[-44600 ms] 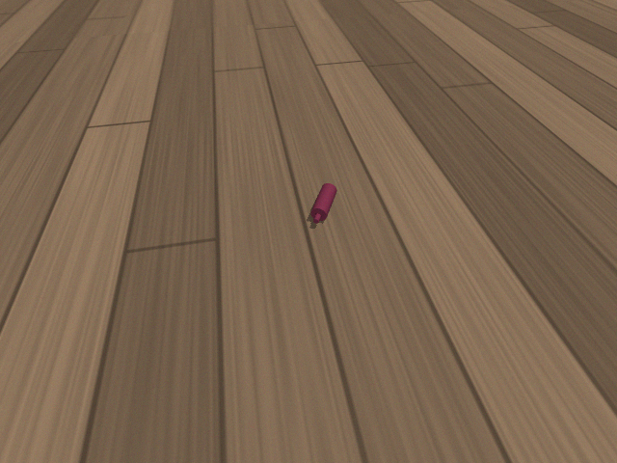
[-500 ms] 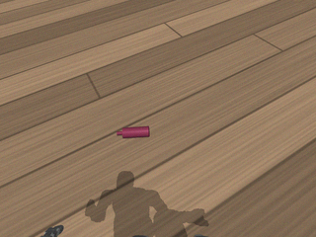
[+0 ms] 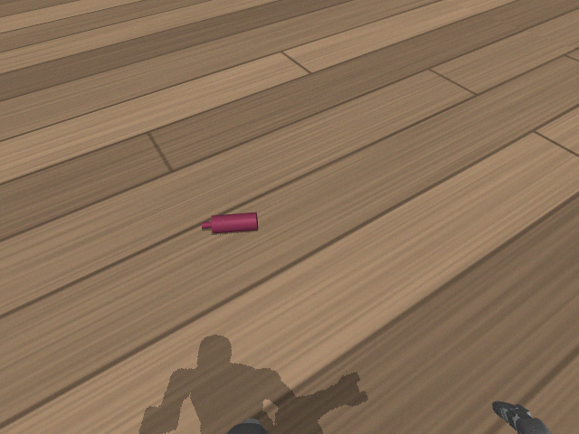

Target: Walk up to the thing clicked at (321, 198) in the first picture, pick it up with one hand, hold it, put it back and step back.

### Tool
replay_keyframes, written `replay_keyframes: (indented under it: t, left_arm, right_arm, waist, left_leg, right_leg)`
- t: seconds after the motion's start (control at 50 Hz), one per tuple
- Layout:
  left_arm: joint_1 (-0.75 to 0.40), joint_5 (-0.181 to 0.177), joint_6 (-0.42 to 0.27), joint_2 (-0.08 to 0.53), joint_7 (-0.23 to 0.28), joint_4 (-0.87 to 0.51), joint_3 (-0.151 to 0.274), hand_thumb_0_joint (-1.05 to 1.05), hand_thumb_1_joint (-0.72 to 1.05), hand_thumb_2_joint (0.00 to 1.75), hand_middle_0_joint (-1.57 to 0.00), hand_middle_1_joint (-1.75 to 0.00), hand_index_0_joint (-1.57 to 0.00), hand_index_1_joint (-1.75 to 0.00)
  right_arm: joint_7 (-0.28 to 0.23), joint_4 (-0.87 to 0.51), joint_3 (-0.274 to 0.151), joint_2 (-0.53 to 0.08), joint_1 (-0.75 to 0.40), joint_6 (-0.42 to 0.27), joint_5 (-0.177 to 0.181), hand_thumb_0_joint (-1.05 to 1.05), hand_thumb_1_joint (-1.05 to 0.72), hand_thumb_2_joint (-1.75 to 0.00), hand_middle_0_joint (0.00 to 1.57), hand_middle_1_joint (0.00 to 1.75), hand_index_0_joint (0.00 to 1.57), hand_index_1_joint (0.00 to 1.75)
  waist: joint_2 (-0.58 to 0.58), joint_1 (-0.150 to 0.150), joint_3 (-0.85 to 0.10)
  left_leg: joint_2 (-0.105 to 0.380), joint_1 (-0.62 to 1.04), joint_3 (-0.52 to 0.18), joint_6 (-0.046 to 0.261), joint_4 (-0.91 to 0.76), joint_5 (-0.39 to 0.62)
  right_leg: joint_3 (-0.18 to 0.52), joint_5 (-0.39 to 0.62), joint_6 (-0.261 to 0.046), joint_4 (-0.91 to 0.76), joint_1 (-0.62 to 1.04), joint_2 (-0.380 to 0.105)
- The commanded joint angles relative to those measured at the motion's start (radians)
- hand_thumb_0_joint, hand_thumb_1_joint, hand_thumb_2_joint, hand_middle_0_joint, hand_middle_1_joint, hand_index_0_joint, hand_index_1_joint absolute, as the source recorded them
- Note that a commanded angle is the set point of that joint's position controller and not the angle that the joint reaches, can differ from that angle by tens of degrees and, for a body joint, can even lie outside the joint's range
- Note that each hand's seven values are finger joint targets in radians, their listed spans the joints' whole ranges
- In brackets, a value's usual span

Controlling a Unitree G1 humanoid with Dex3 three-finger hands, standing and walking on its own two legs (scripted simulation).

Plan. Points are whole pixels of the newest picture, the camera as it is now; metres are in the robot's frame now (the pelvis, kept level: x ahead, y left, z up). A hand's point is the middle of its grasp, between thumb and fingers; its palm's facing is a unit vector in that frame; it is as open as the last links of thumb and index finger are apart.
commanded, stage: step back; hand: left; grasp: from above
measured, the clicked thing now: (229, 223) +1.05 +0.32 -0.72
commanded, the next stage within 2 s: stand in 1.06 s
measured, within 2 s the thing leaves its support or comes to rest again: neither
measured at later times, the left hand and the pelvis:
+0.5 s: hand out of the picture +0.04 +0.29 -0.13, palm faces +0.04 -0.93 -0.37, open 7.4 cm; pelvis -0.02 +0.01 +0.02, yaw +3 degrees
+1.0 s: hand out of the picture +0.11 +0.28 -0.14, palm faces +0.12 -0.92 -0.36, open 7.4 cm; pelvis +0.03 +0.01 +0.01, yaw +5 degrees
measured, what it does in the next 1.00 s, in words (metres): steps on the spot: left foot, then right foot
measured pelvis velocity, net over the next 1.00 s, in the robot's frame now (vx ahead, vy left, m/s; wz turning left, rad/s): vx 0.03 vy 0.01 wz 0.09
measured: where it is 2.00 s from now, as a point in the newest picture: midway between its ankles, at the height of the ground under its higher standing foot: outside the picture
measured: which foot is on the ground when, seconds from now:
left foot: up 0.00-0.24, down 0.26-0.62, up 0.64-0.84, down 0.86-1.00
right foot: down 0.00-0.30, up 0.32-0.58, down 0.60-1.00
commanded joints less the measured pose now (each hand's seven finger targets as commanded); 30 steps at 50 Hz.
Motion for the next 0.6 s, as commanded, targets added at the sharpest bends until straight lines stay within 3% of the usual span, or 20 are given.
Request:
replay_keyframes:
  t: [0.0,0.04,0.06,0.08,0.1,0.16,0.2,0.22,0.24,0.26,0.28,0.3,0.32,0.38,0.4,0.46,0.5,0.54,0.56,0.58]
  left_arm:
    - [-0.121,0.016,-0.041,0.375,0.019,-0.128,0.091,0.00,0.90,0.90,-0.20,-0.30,-0.20,-0.30]
    - [-0.144,0.006,-0.054,0.254,0.021,-0.123,0.064,0.00,0.90,0.90,-0.20,-0.30,-0.20,-0.30]
    - [-0.108,0.001,-0.056,0.240,0.021,-0.102,0.064,0.00,0.90,0.90,-0.20,-0.30,-0.20,-0.30]
    - [-0.066,-0.001,-0.058,0.240,0.018,-0.090,0.064,0.00,0.90,0.90,-0.20,-0.30,-0.20,-0.30]
    - [-0.024,0.003,-0.061,0.256,0.014,-0.088,0.066,0.00,0.90,0.90,-0.20,-0.30,-0.20,-0.30]
    - [-0.015,0.010,-0.055,0.285,0.007,-0.092,0.081,0.00,0.90,0.90,-0.20,-0.30,-0.20,-0.30]
    - [-0.047,0.006,-0.046,0.294,0.001,-0.101,0.077,0.00,0.90,0.90,-0.20,-0.30,-0.20,-0.30]
    - [-0.074,0.002,-0.039,0.293,-0.002,-0.110,0.071,0.00,0.90,0.90,-0.20,-0.30,-0.20,-0.30]
    - [-0.054,0.003,-0.033,0.256,-0.005,-0.111,0.054,0.00,0.90,0.90,-0.20,-0.30,-0.20,-0.30]
    - [-0.034,0.001,-0.033,0.203,-0.005,-0.109,0.038,0.00,0.90,0.90,-0.20,-0.30,-0.20,-0.30]
    - [-0.045,-0.018,-0.036,0.144,-0.009,-0.121,0.019,0.00,0.90,0.90,-0.20,-0.30,-0.20,-0.30]
    - [-0.118,-0.014,-0.033,0.239,0.001,-0.112,0.053,0.00,0.90,0.90,-0.20,-0.30,-0.20,-0.30]
    - [-0.107,-0.009,-0.035,0.271,-0.001,-0.113,0.058,0.00,0.90,0.90,-0.20,-0.30,-0.20,-0.30]
    - [-0.031,-0.014,-0.043,0.238,-0.013,-0.077,0.053,0.00,0.90,0.90,-0.20,-0.30,-0.20,-0.30]
    - [-0.032,-0.013,-0.044,0.232,-0.019,-0.070,0.052,0.00,0.90,0.90,-0.20,-0.30,-0.20,-0.30]
    - [-0.043,-0.013,-0.047,0.210,-0.023,-0.064,0.051,0.00,0.90,0.90,-0.20,-0.30,-0.20,-0.30]
    - [-0.031,-0.016,-0.054,0.201,-0.018,-0.046,0.049,0.00,0.90,0.90,-0.20,-0.30,-0.20,-0.30]
    - [0.030,-0.018,-0.062,0.181,-0.003,-0.011,0.048,0.00,0.90,0.90,-0.20,-0.30,-0.20,-0.30]
    - [0.053,-0.013,-0.069,0.198,0.007,0.005,0.053,0.00,0.90,0.90,-0.20,-0.30,-0.20,-0.30]
    - [0.053,-0.002,-0.075,0.244,0.016,0.001,0.065,0.00,0.90,0.90,-0.20,-0.30,-0.20,-0.30]
  right_arm:
    - [-0.013,-0.054,-0.069,-0.228,-0.023,-0.017,0.011,0.00,-0.90,-0.90,0.20,0.30,0.20,0.30]
    - [-0.005,-0.001,-0.050,-0.178,0.046,-0.031,0.025,0.00,-0.90,-0.90,0.20,0.30,0.20,0.30]
    - [-0.007,0.001,-0.034,-0.142,0.060,-0.036,0.022,0.00,-0.90,-0.90,0.20,0.30,0.20,0.30]
    - [-0.008,0.000,-0.030,-0.134,0.065,-0.042,0.017,0.00,-0.90,-0.90,0.20,0.30,0.20,0.30]
    - [-0.005,-0.002,-0.032,-0.149,0.043,-0.044,0.012,0.00,-0.90,-0.90,0.20,0.30,0.20,0.30]
    - [0.004,-0.001,-0.033,-0.156,0.025,-0.061,0.005,0.00,-0.90,-0.90,0.20,0.30,0.20,0.30]
    - [0.008,0.023,-0.046,-0.165,0.061,-0.073,0.002,0.00,-0.90,-0.90,0.20,0.30,0.20,0.30]
    - [0.008,0.045,-0.051,-0.161,0.115,-0.080,0.003,0.00,-0.90,-0.90,0.20,0.30,0.20,0.30]
    - [0.004,0.064,-0.058,-0.164,0.138,-0.089,0.003,0.00,-0.90,-0.90,0.20,0.30,0.20,0.30]
    - [-0.002,0.077,-0.071,-0.180,0.188,-0.098,-0.005,0.00,-0.90,-0.90,0.20,0.30,0.20,0.30]
    - [-0.006,0.074,-0.086,-0.258,0.201,-0.104,-0.010,0.00,-0.90,-0.90,0.20,0.30,0.20,0.30]
    - [-0.004,0.072,-0.099,-0.333,0.224,-0.101,-0.006,0.00,-0.90,-0.90,0.20,0.30,0.20,0.30]
    - [-0.003,0.064,-0.103,-0.333,0.197,-0.101,-0.001,0.00,-0.90,-0.90,0.20,0.30,0.20,0.30]
    - [-0.004,0.039,-0.068,-0.222,0.129,-0.110,-0.002,0.00,-0.90,-0.90,0.20,0.30,0.20,0.30]
    - [-0.002,0.042,-0.070,-0.224,0.139,-0.113,-0.003,0.00,-0.90,-0.90,0.20,0.30,0.20,0.30]
    - [0.001,0.037,-0.073,-0.226,0.133,-0.104,-0.006,0.00,-0.90,-0.90,0.20,0.30,0.20,0.30]
    - [0.001,0.026,-0.060,-0.207,0.096,-0.092,-0.002,0.00,-0.90,-0.90,0.20,0.30,0.20,0.30]
    - [-0.001,0.020,-0.044,-0.178,0.047,-0.075,0.014,0.00,-0.90,-0.90,0.20,0.30,0.20,0.30]
    - [-0.004,0.020,-0.026,-0.129,0.060,-0.069,0.022,0.00,-0.90,-0.90,0.20,0.30,0.20,0.30]
    - [-0.008,0.015,-0.006,-0.081,0.083,-0.069,0.032,0.00,-0.90,-0.90,0.20,0.30,0.20,0.30]
  waist:
    - [-0.247,0.022,0.025]
    - [-0.152,-0.016,-0.005]
    - [-0.191,-0.009,-0.041]
    - [-0.212,0.011,-0.068]
    - [-0.226,0.040,-0.078]
    - [-0.282,0.063,-0.056]
    - [-0.266,0.040,-0.055]
    - [-0.238,0.007,-0.074]
    - [-0.180,-0.001,-0.094]
    - [-0.074,-0.021,-0.155]
    - [0.141,-0.030,-0.169]
    - [0.080,-0.064,-0.105]
    - [0.063,-0.052,-0.051]
    - [0.046,0.003,-0.027]
    - [0.069,-0.006,-0.029]
    - [0.121,-0.027,-0.061]
    - [0.125,-0.013,-0.087]
    - [0.098,0.042,-0.126]
    - [0.021,0.057,-0.154]
    - [-0.116,0.057,-0.178]
  left_leg:
    - [-0.041,0.023,-0.138,-0.035,0.292,-0.206]
    - [-0.116,-0.023,-0.113,-0.025,0.253,-0.083]
    - [-0.118,-0.019,-0.098,-0.021,0.231,-0.088]
    - [-0.111,-0.022,-0.083,-0.025,0.211,-0.094]
    - [-0.102,-0.018,-0.073,-0.030,0.176,-0.105]
    - [-0.068,-0.034,-0.014,-0.035,0.000,-0.175]
    - [-0.066,0.076,0.029,-0.029,-0.117,-0.175]
    - [-0.077,0.191,0.048,-0.017,-0.235,-0.102]
    - [-0.106,0.291,0.047,-0.003,-0.315,-0.052]
    - [-0.035,0.419,-0.085,0.014,-0.354,-0.039]
    - [0.176,0.481,-0.451,0.109,-0.440,-0.199]
    - [0.270,0.334,-0.594,0.218,-0.477,-0.401]
    - [0.290,0.256,-0.594,0.255,-0.505,-0.487]
    - [0.168,0.267,-0.344,0.170,-0.463,-0.262]
    - [0.145,0.238,-0.310,0.157,-0.464,-0.237]
    - [0.138,0.207,-0.253,0.174,-0.434,-0.164]
    - [0.113,0.123,-0.178,0.151,-0.376,-0.110]
    - [0.082,0.063,-0.115,0.100,-0.235,-0.018]
    - [0.042,0.023,-0.085,0.067,-0.131,0.010]
    - [-0.033,-0.038,-0.060,0.029,-0.004,-0.032]
  right_leg:
    - [0.547,-0.443,-0.244,-0.406,-0.385,-0.456]
    - [0.232,0.018,-0.143,-0.291,-0.166,-0.266]
    - [0.185,0.141,-0.124,-0.264,-0.119,-0.244]
    - [0.178,0.159,-0.115,-0.254,-0.065,-0.230]
    - [0.201,0.095,-0.116,-0.257,-0.046,-0.239]
    - [0.235,-0.102,-0.156,-0.280,0.022,-0.288]
    - [0.229,-0.152,-0.168,-0.266,-0.047,-0.307]
    - [0.198,-0.130,-0.154,-0.220,-0.097,-0.297]
    - [0.138,-0.041,-0.126,-0.129,-0.126,-0.248]
    - [0.085,0.038,-0.091,0.025,-0.196,-0.211]
    - [-0.036,-0.071,-0.026,0.231,-0.396,-0.066]
    - [0.014,-0.217,-0.028,0.331,-0.410,-0.070]
    - [0.062,-0.203,-0.035,0.369,-0.396,-0.101]
    - [0.055,-0.082,-0.026,0.326,-0.385,-0.122]
    - [0.028,-0.055,-0.019,0.294,-0.354,-0.115]
    - [-0.019,-0.052,0.003,0.162,-0.252,-0.094]
    - [-0.046,0.009,0.004,0.035,-0.110,-0.075]
    - [-0.065,0.152,0.001,-0.136,0.056,-0.047]
    - [-0.032,0.194,0.002,-0.188,0.148,-0.058]
    - [0.150,0.160,-0.026,-0.234,0.181,-0.172]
